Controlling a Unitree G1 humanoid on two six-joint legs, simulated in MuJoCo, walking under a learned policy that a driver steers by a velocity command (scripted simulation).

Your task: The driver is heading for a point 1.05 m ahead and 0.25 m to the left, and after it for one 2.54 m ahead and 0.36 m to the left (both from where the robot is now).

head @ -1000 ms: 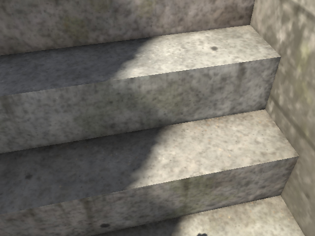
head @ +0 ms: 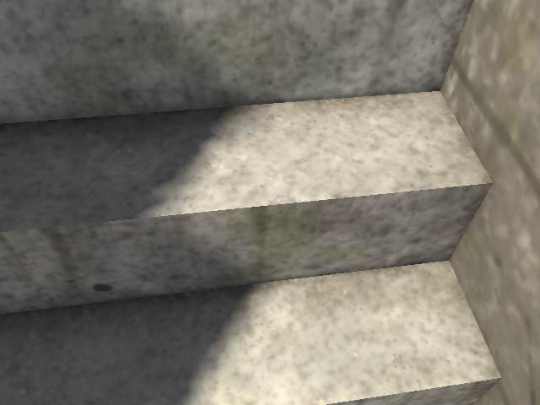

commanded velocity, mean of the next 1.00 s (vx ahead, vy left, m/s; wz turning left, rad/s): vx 0.50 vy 0.00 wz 0.43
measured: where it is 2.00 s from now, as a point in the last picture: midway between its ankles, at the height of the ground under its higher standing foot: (42, 400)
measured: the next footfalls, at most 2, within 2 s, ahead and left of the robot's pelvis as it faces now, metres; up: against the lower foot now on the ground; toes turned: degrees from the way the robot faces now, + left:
right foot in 0.02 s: -0.01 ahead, -0.15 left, +0.00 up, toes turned -4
left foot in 0.34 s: +0.16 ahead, +0.10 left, +0.22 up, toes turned +9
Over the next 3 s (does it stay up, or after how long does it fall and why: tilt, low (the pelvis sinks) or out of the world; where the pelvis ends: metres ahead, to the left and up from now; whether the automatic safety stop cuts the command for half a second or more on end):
falls after 2.70 s (tilt)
